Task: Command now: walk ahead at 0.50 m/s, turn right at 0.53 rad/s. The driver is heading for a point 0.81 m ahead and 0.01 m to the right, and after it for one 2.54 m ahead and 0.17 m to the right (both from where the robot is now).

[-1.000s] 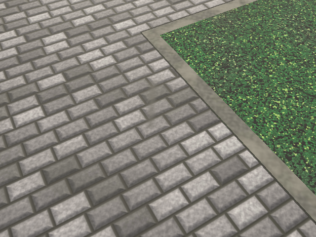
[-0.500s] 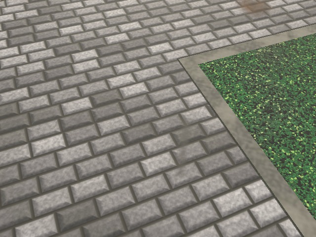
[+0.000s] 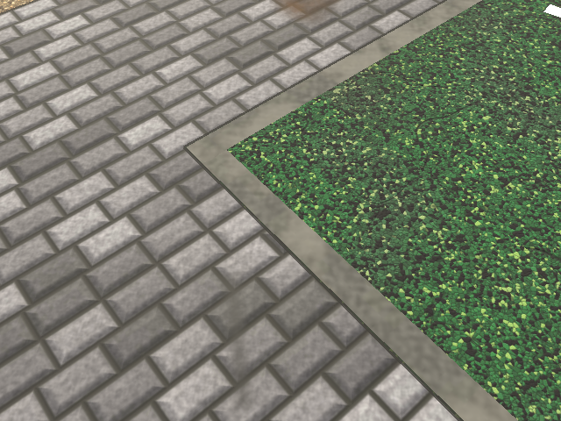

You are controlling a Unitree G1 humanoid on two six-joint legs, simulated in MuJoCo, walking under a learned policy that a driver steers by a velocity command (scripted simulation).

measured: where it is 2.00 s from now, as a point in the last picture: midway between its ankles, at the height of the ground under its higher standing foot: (326, 271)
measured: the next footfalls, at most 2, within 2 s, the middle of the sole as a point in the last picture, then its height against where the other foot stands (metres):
left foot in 0.42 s outside the picture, level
right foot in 0.94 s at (366, 326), level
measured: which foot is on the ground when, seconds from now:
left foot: up 0.00-0.40, down 0.42-0.96, up 0.98-1.00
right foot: down 0.00-0.44, up 0.46-0.92, down 0.94-1.00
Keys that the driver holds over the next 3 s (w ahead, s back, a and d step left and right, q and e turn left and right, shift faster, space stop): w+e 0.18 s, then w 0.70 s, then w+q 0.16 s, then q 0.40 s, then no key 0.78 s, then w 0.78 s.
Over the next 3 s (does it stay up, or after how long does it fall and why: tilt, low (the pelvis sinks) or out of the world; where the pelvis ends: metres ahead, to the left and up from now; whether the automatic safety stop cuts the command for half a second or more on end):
stays up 1.12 -0.08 0.00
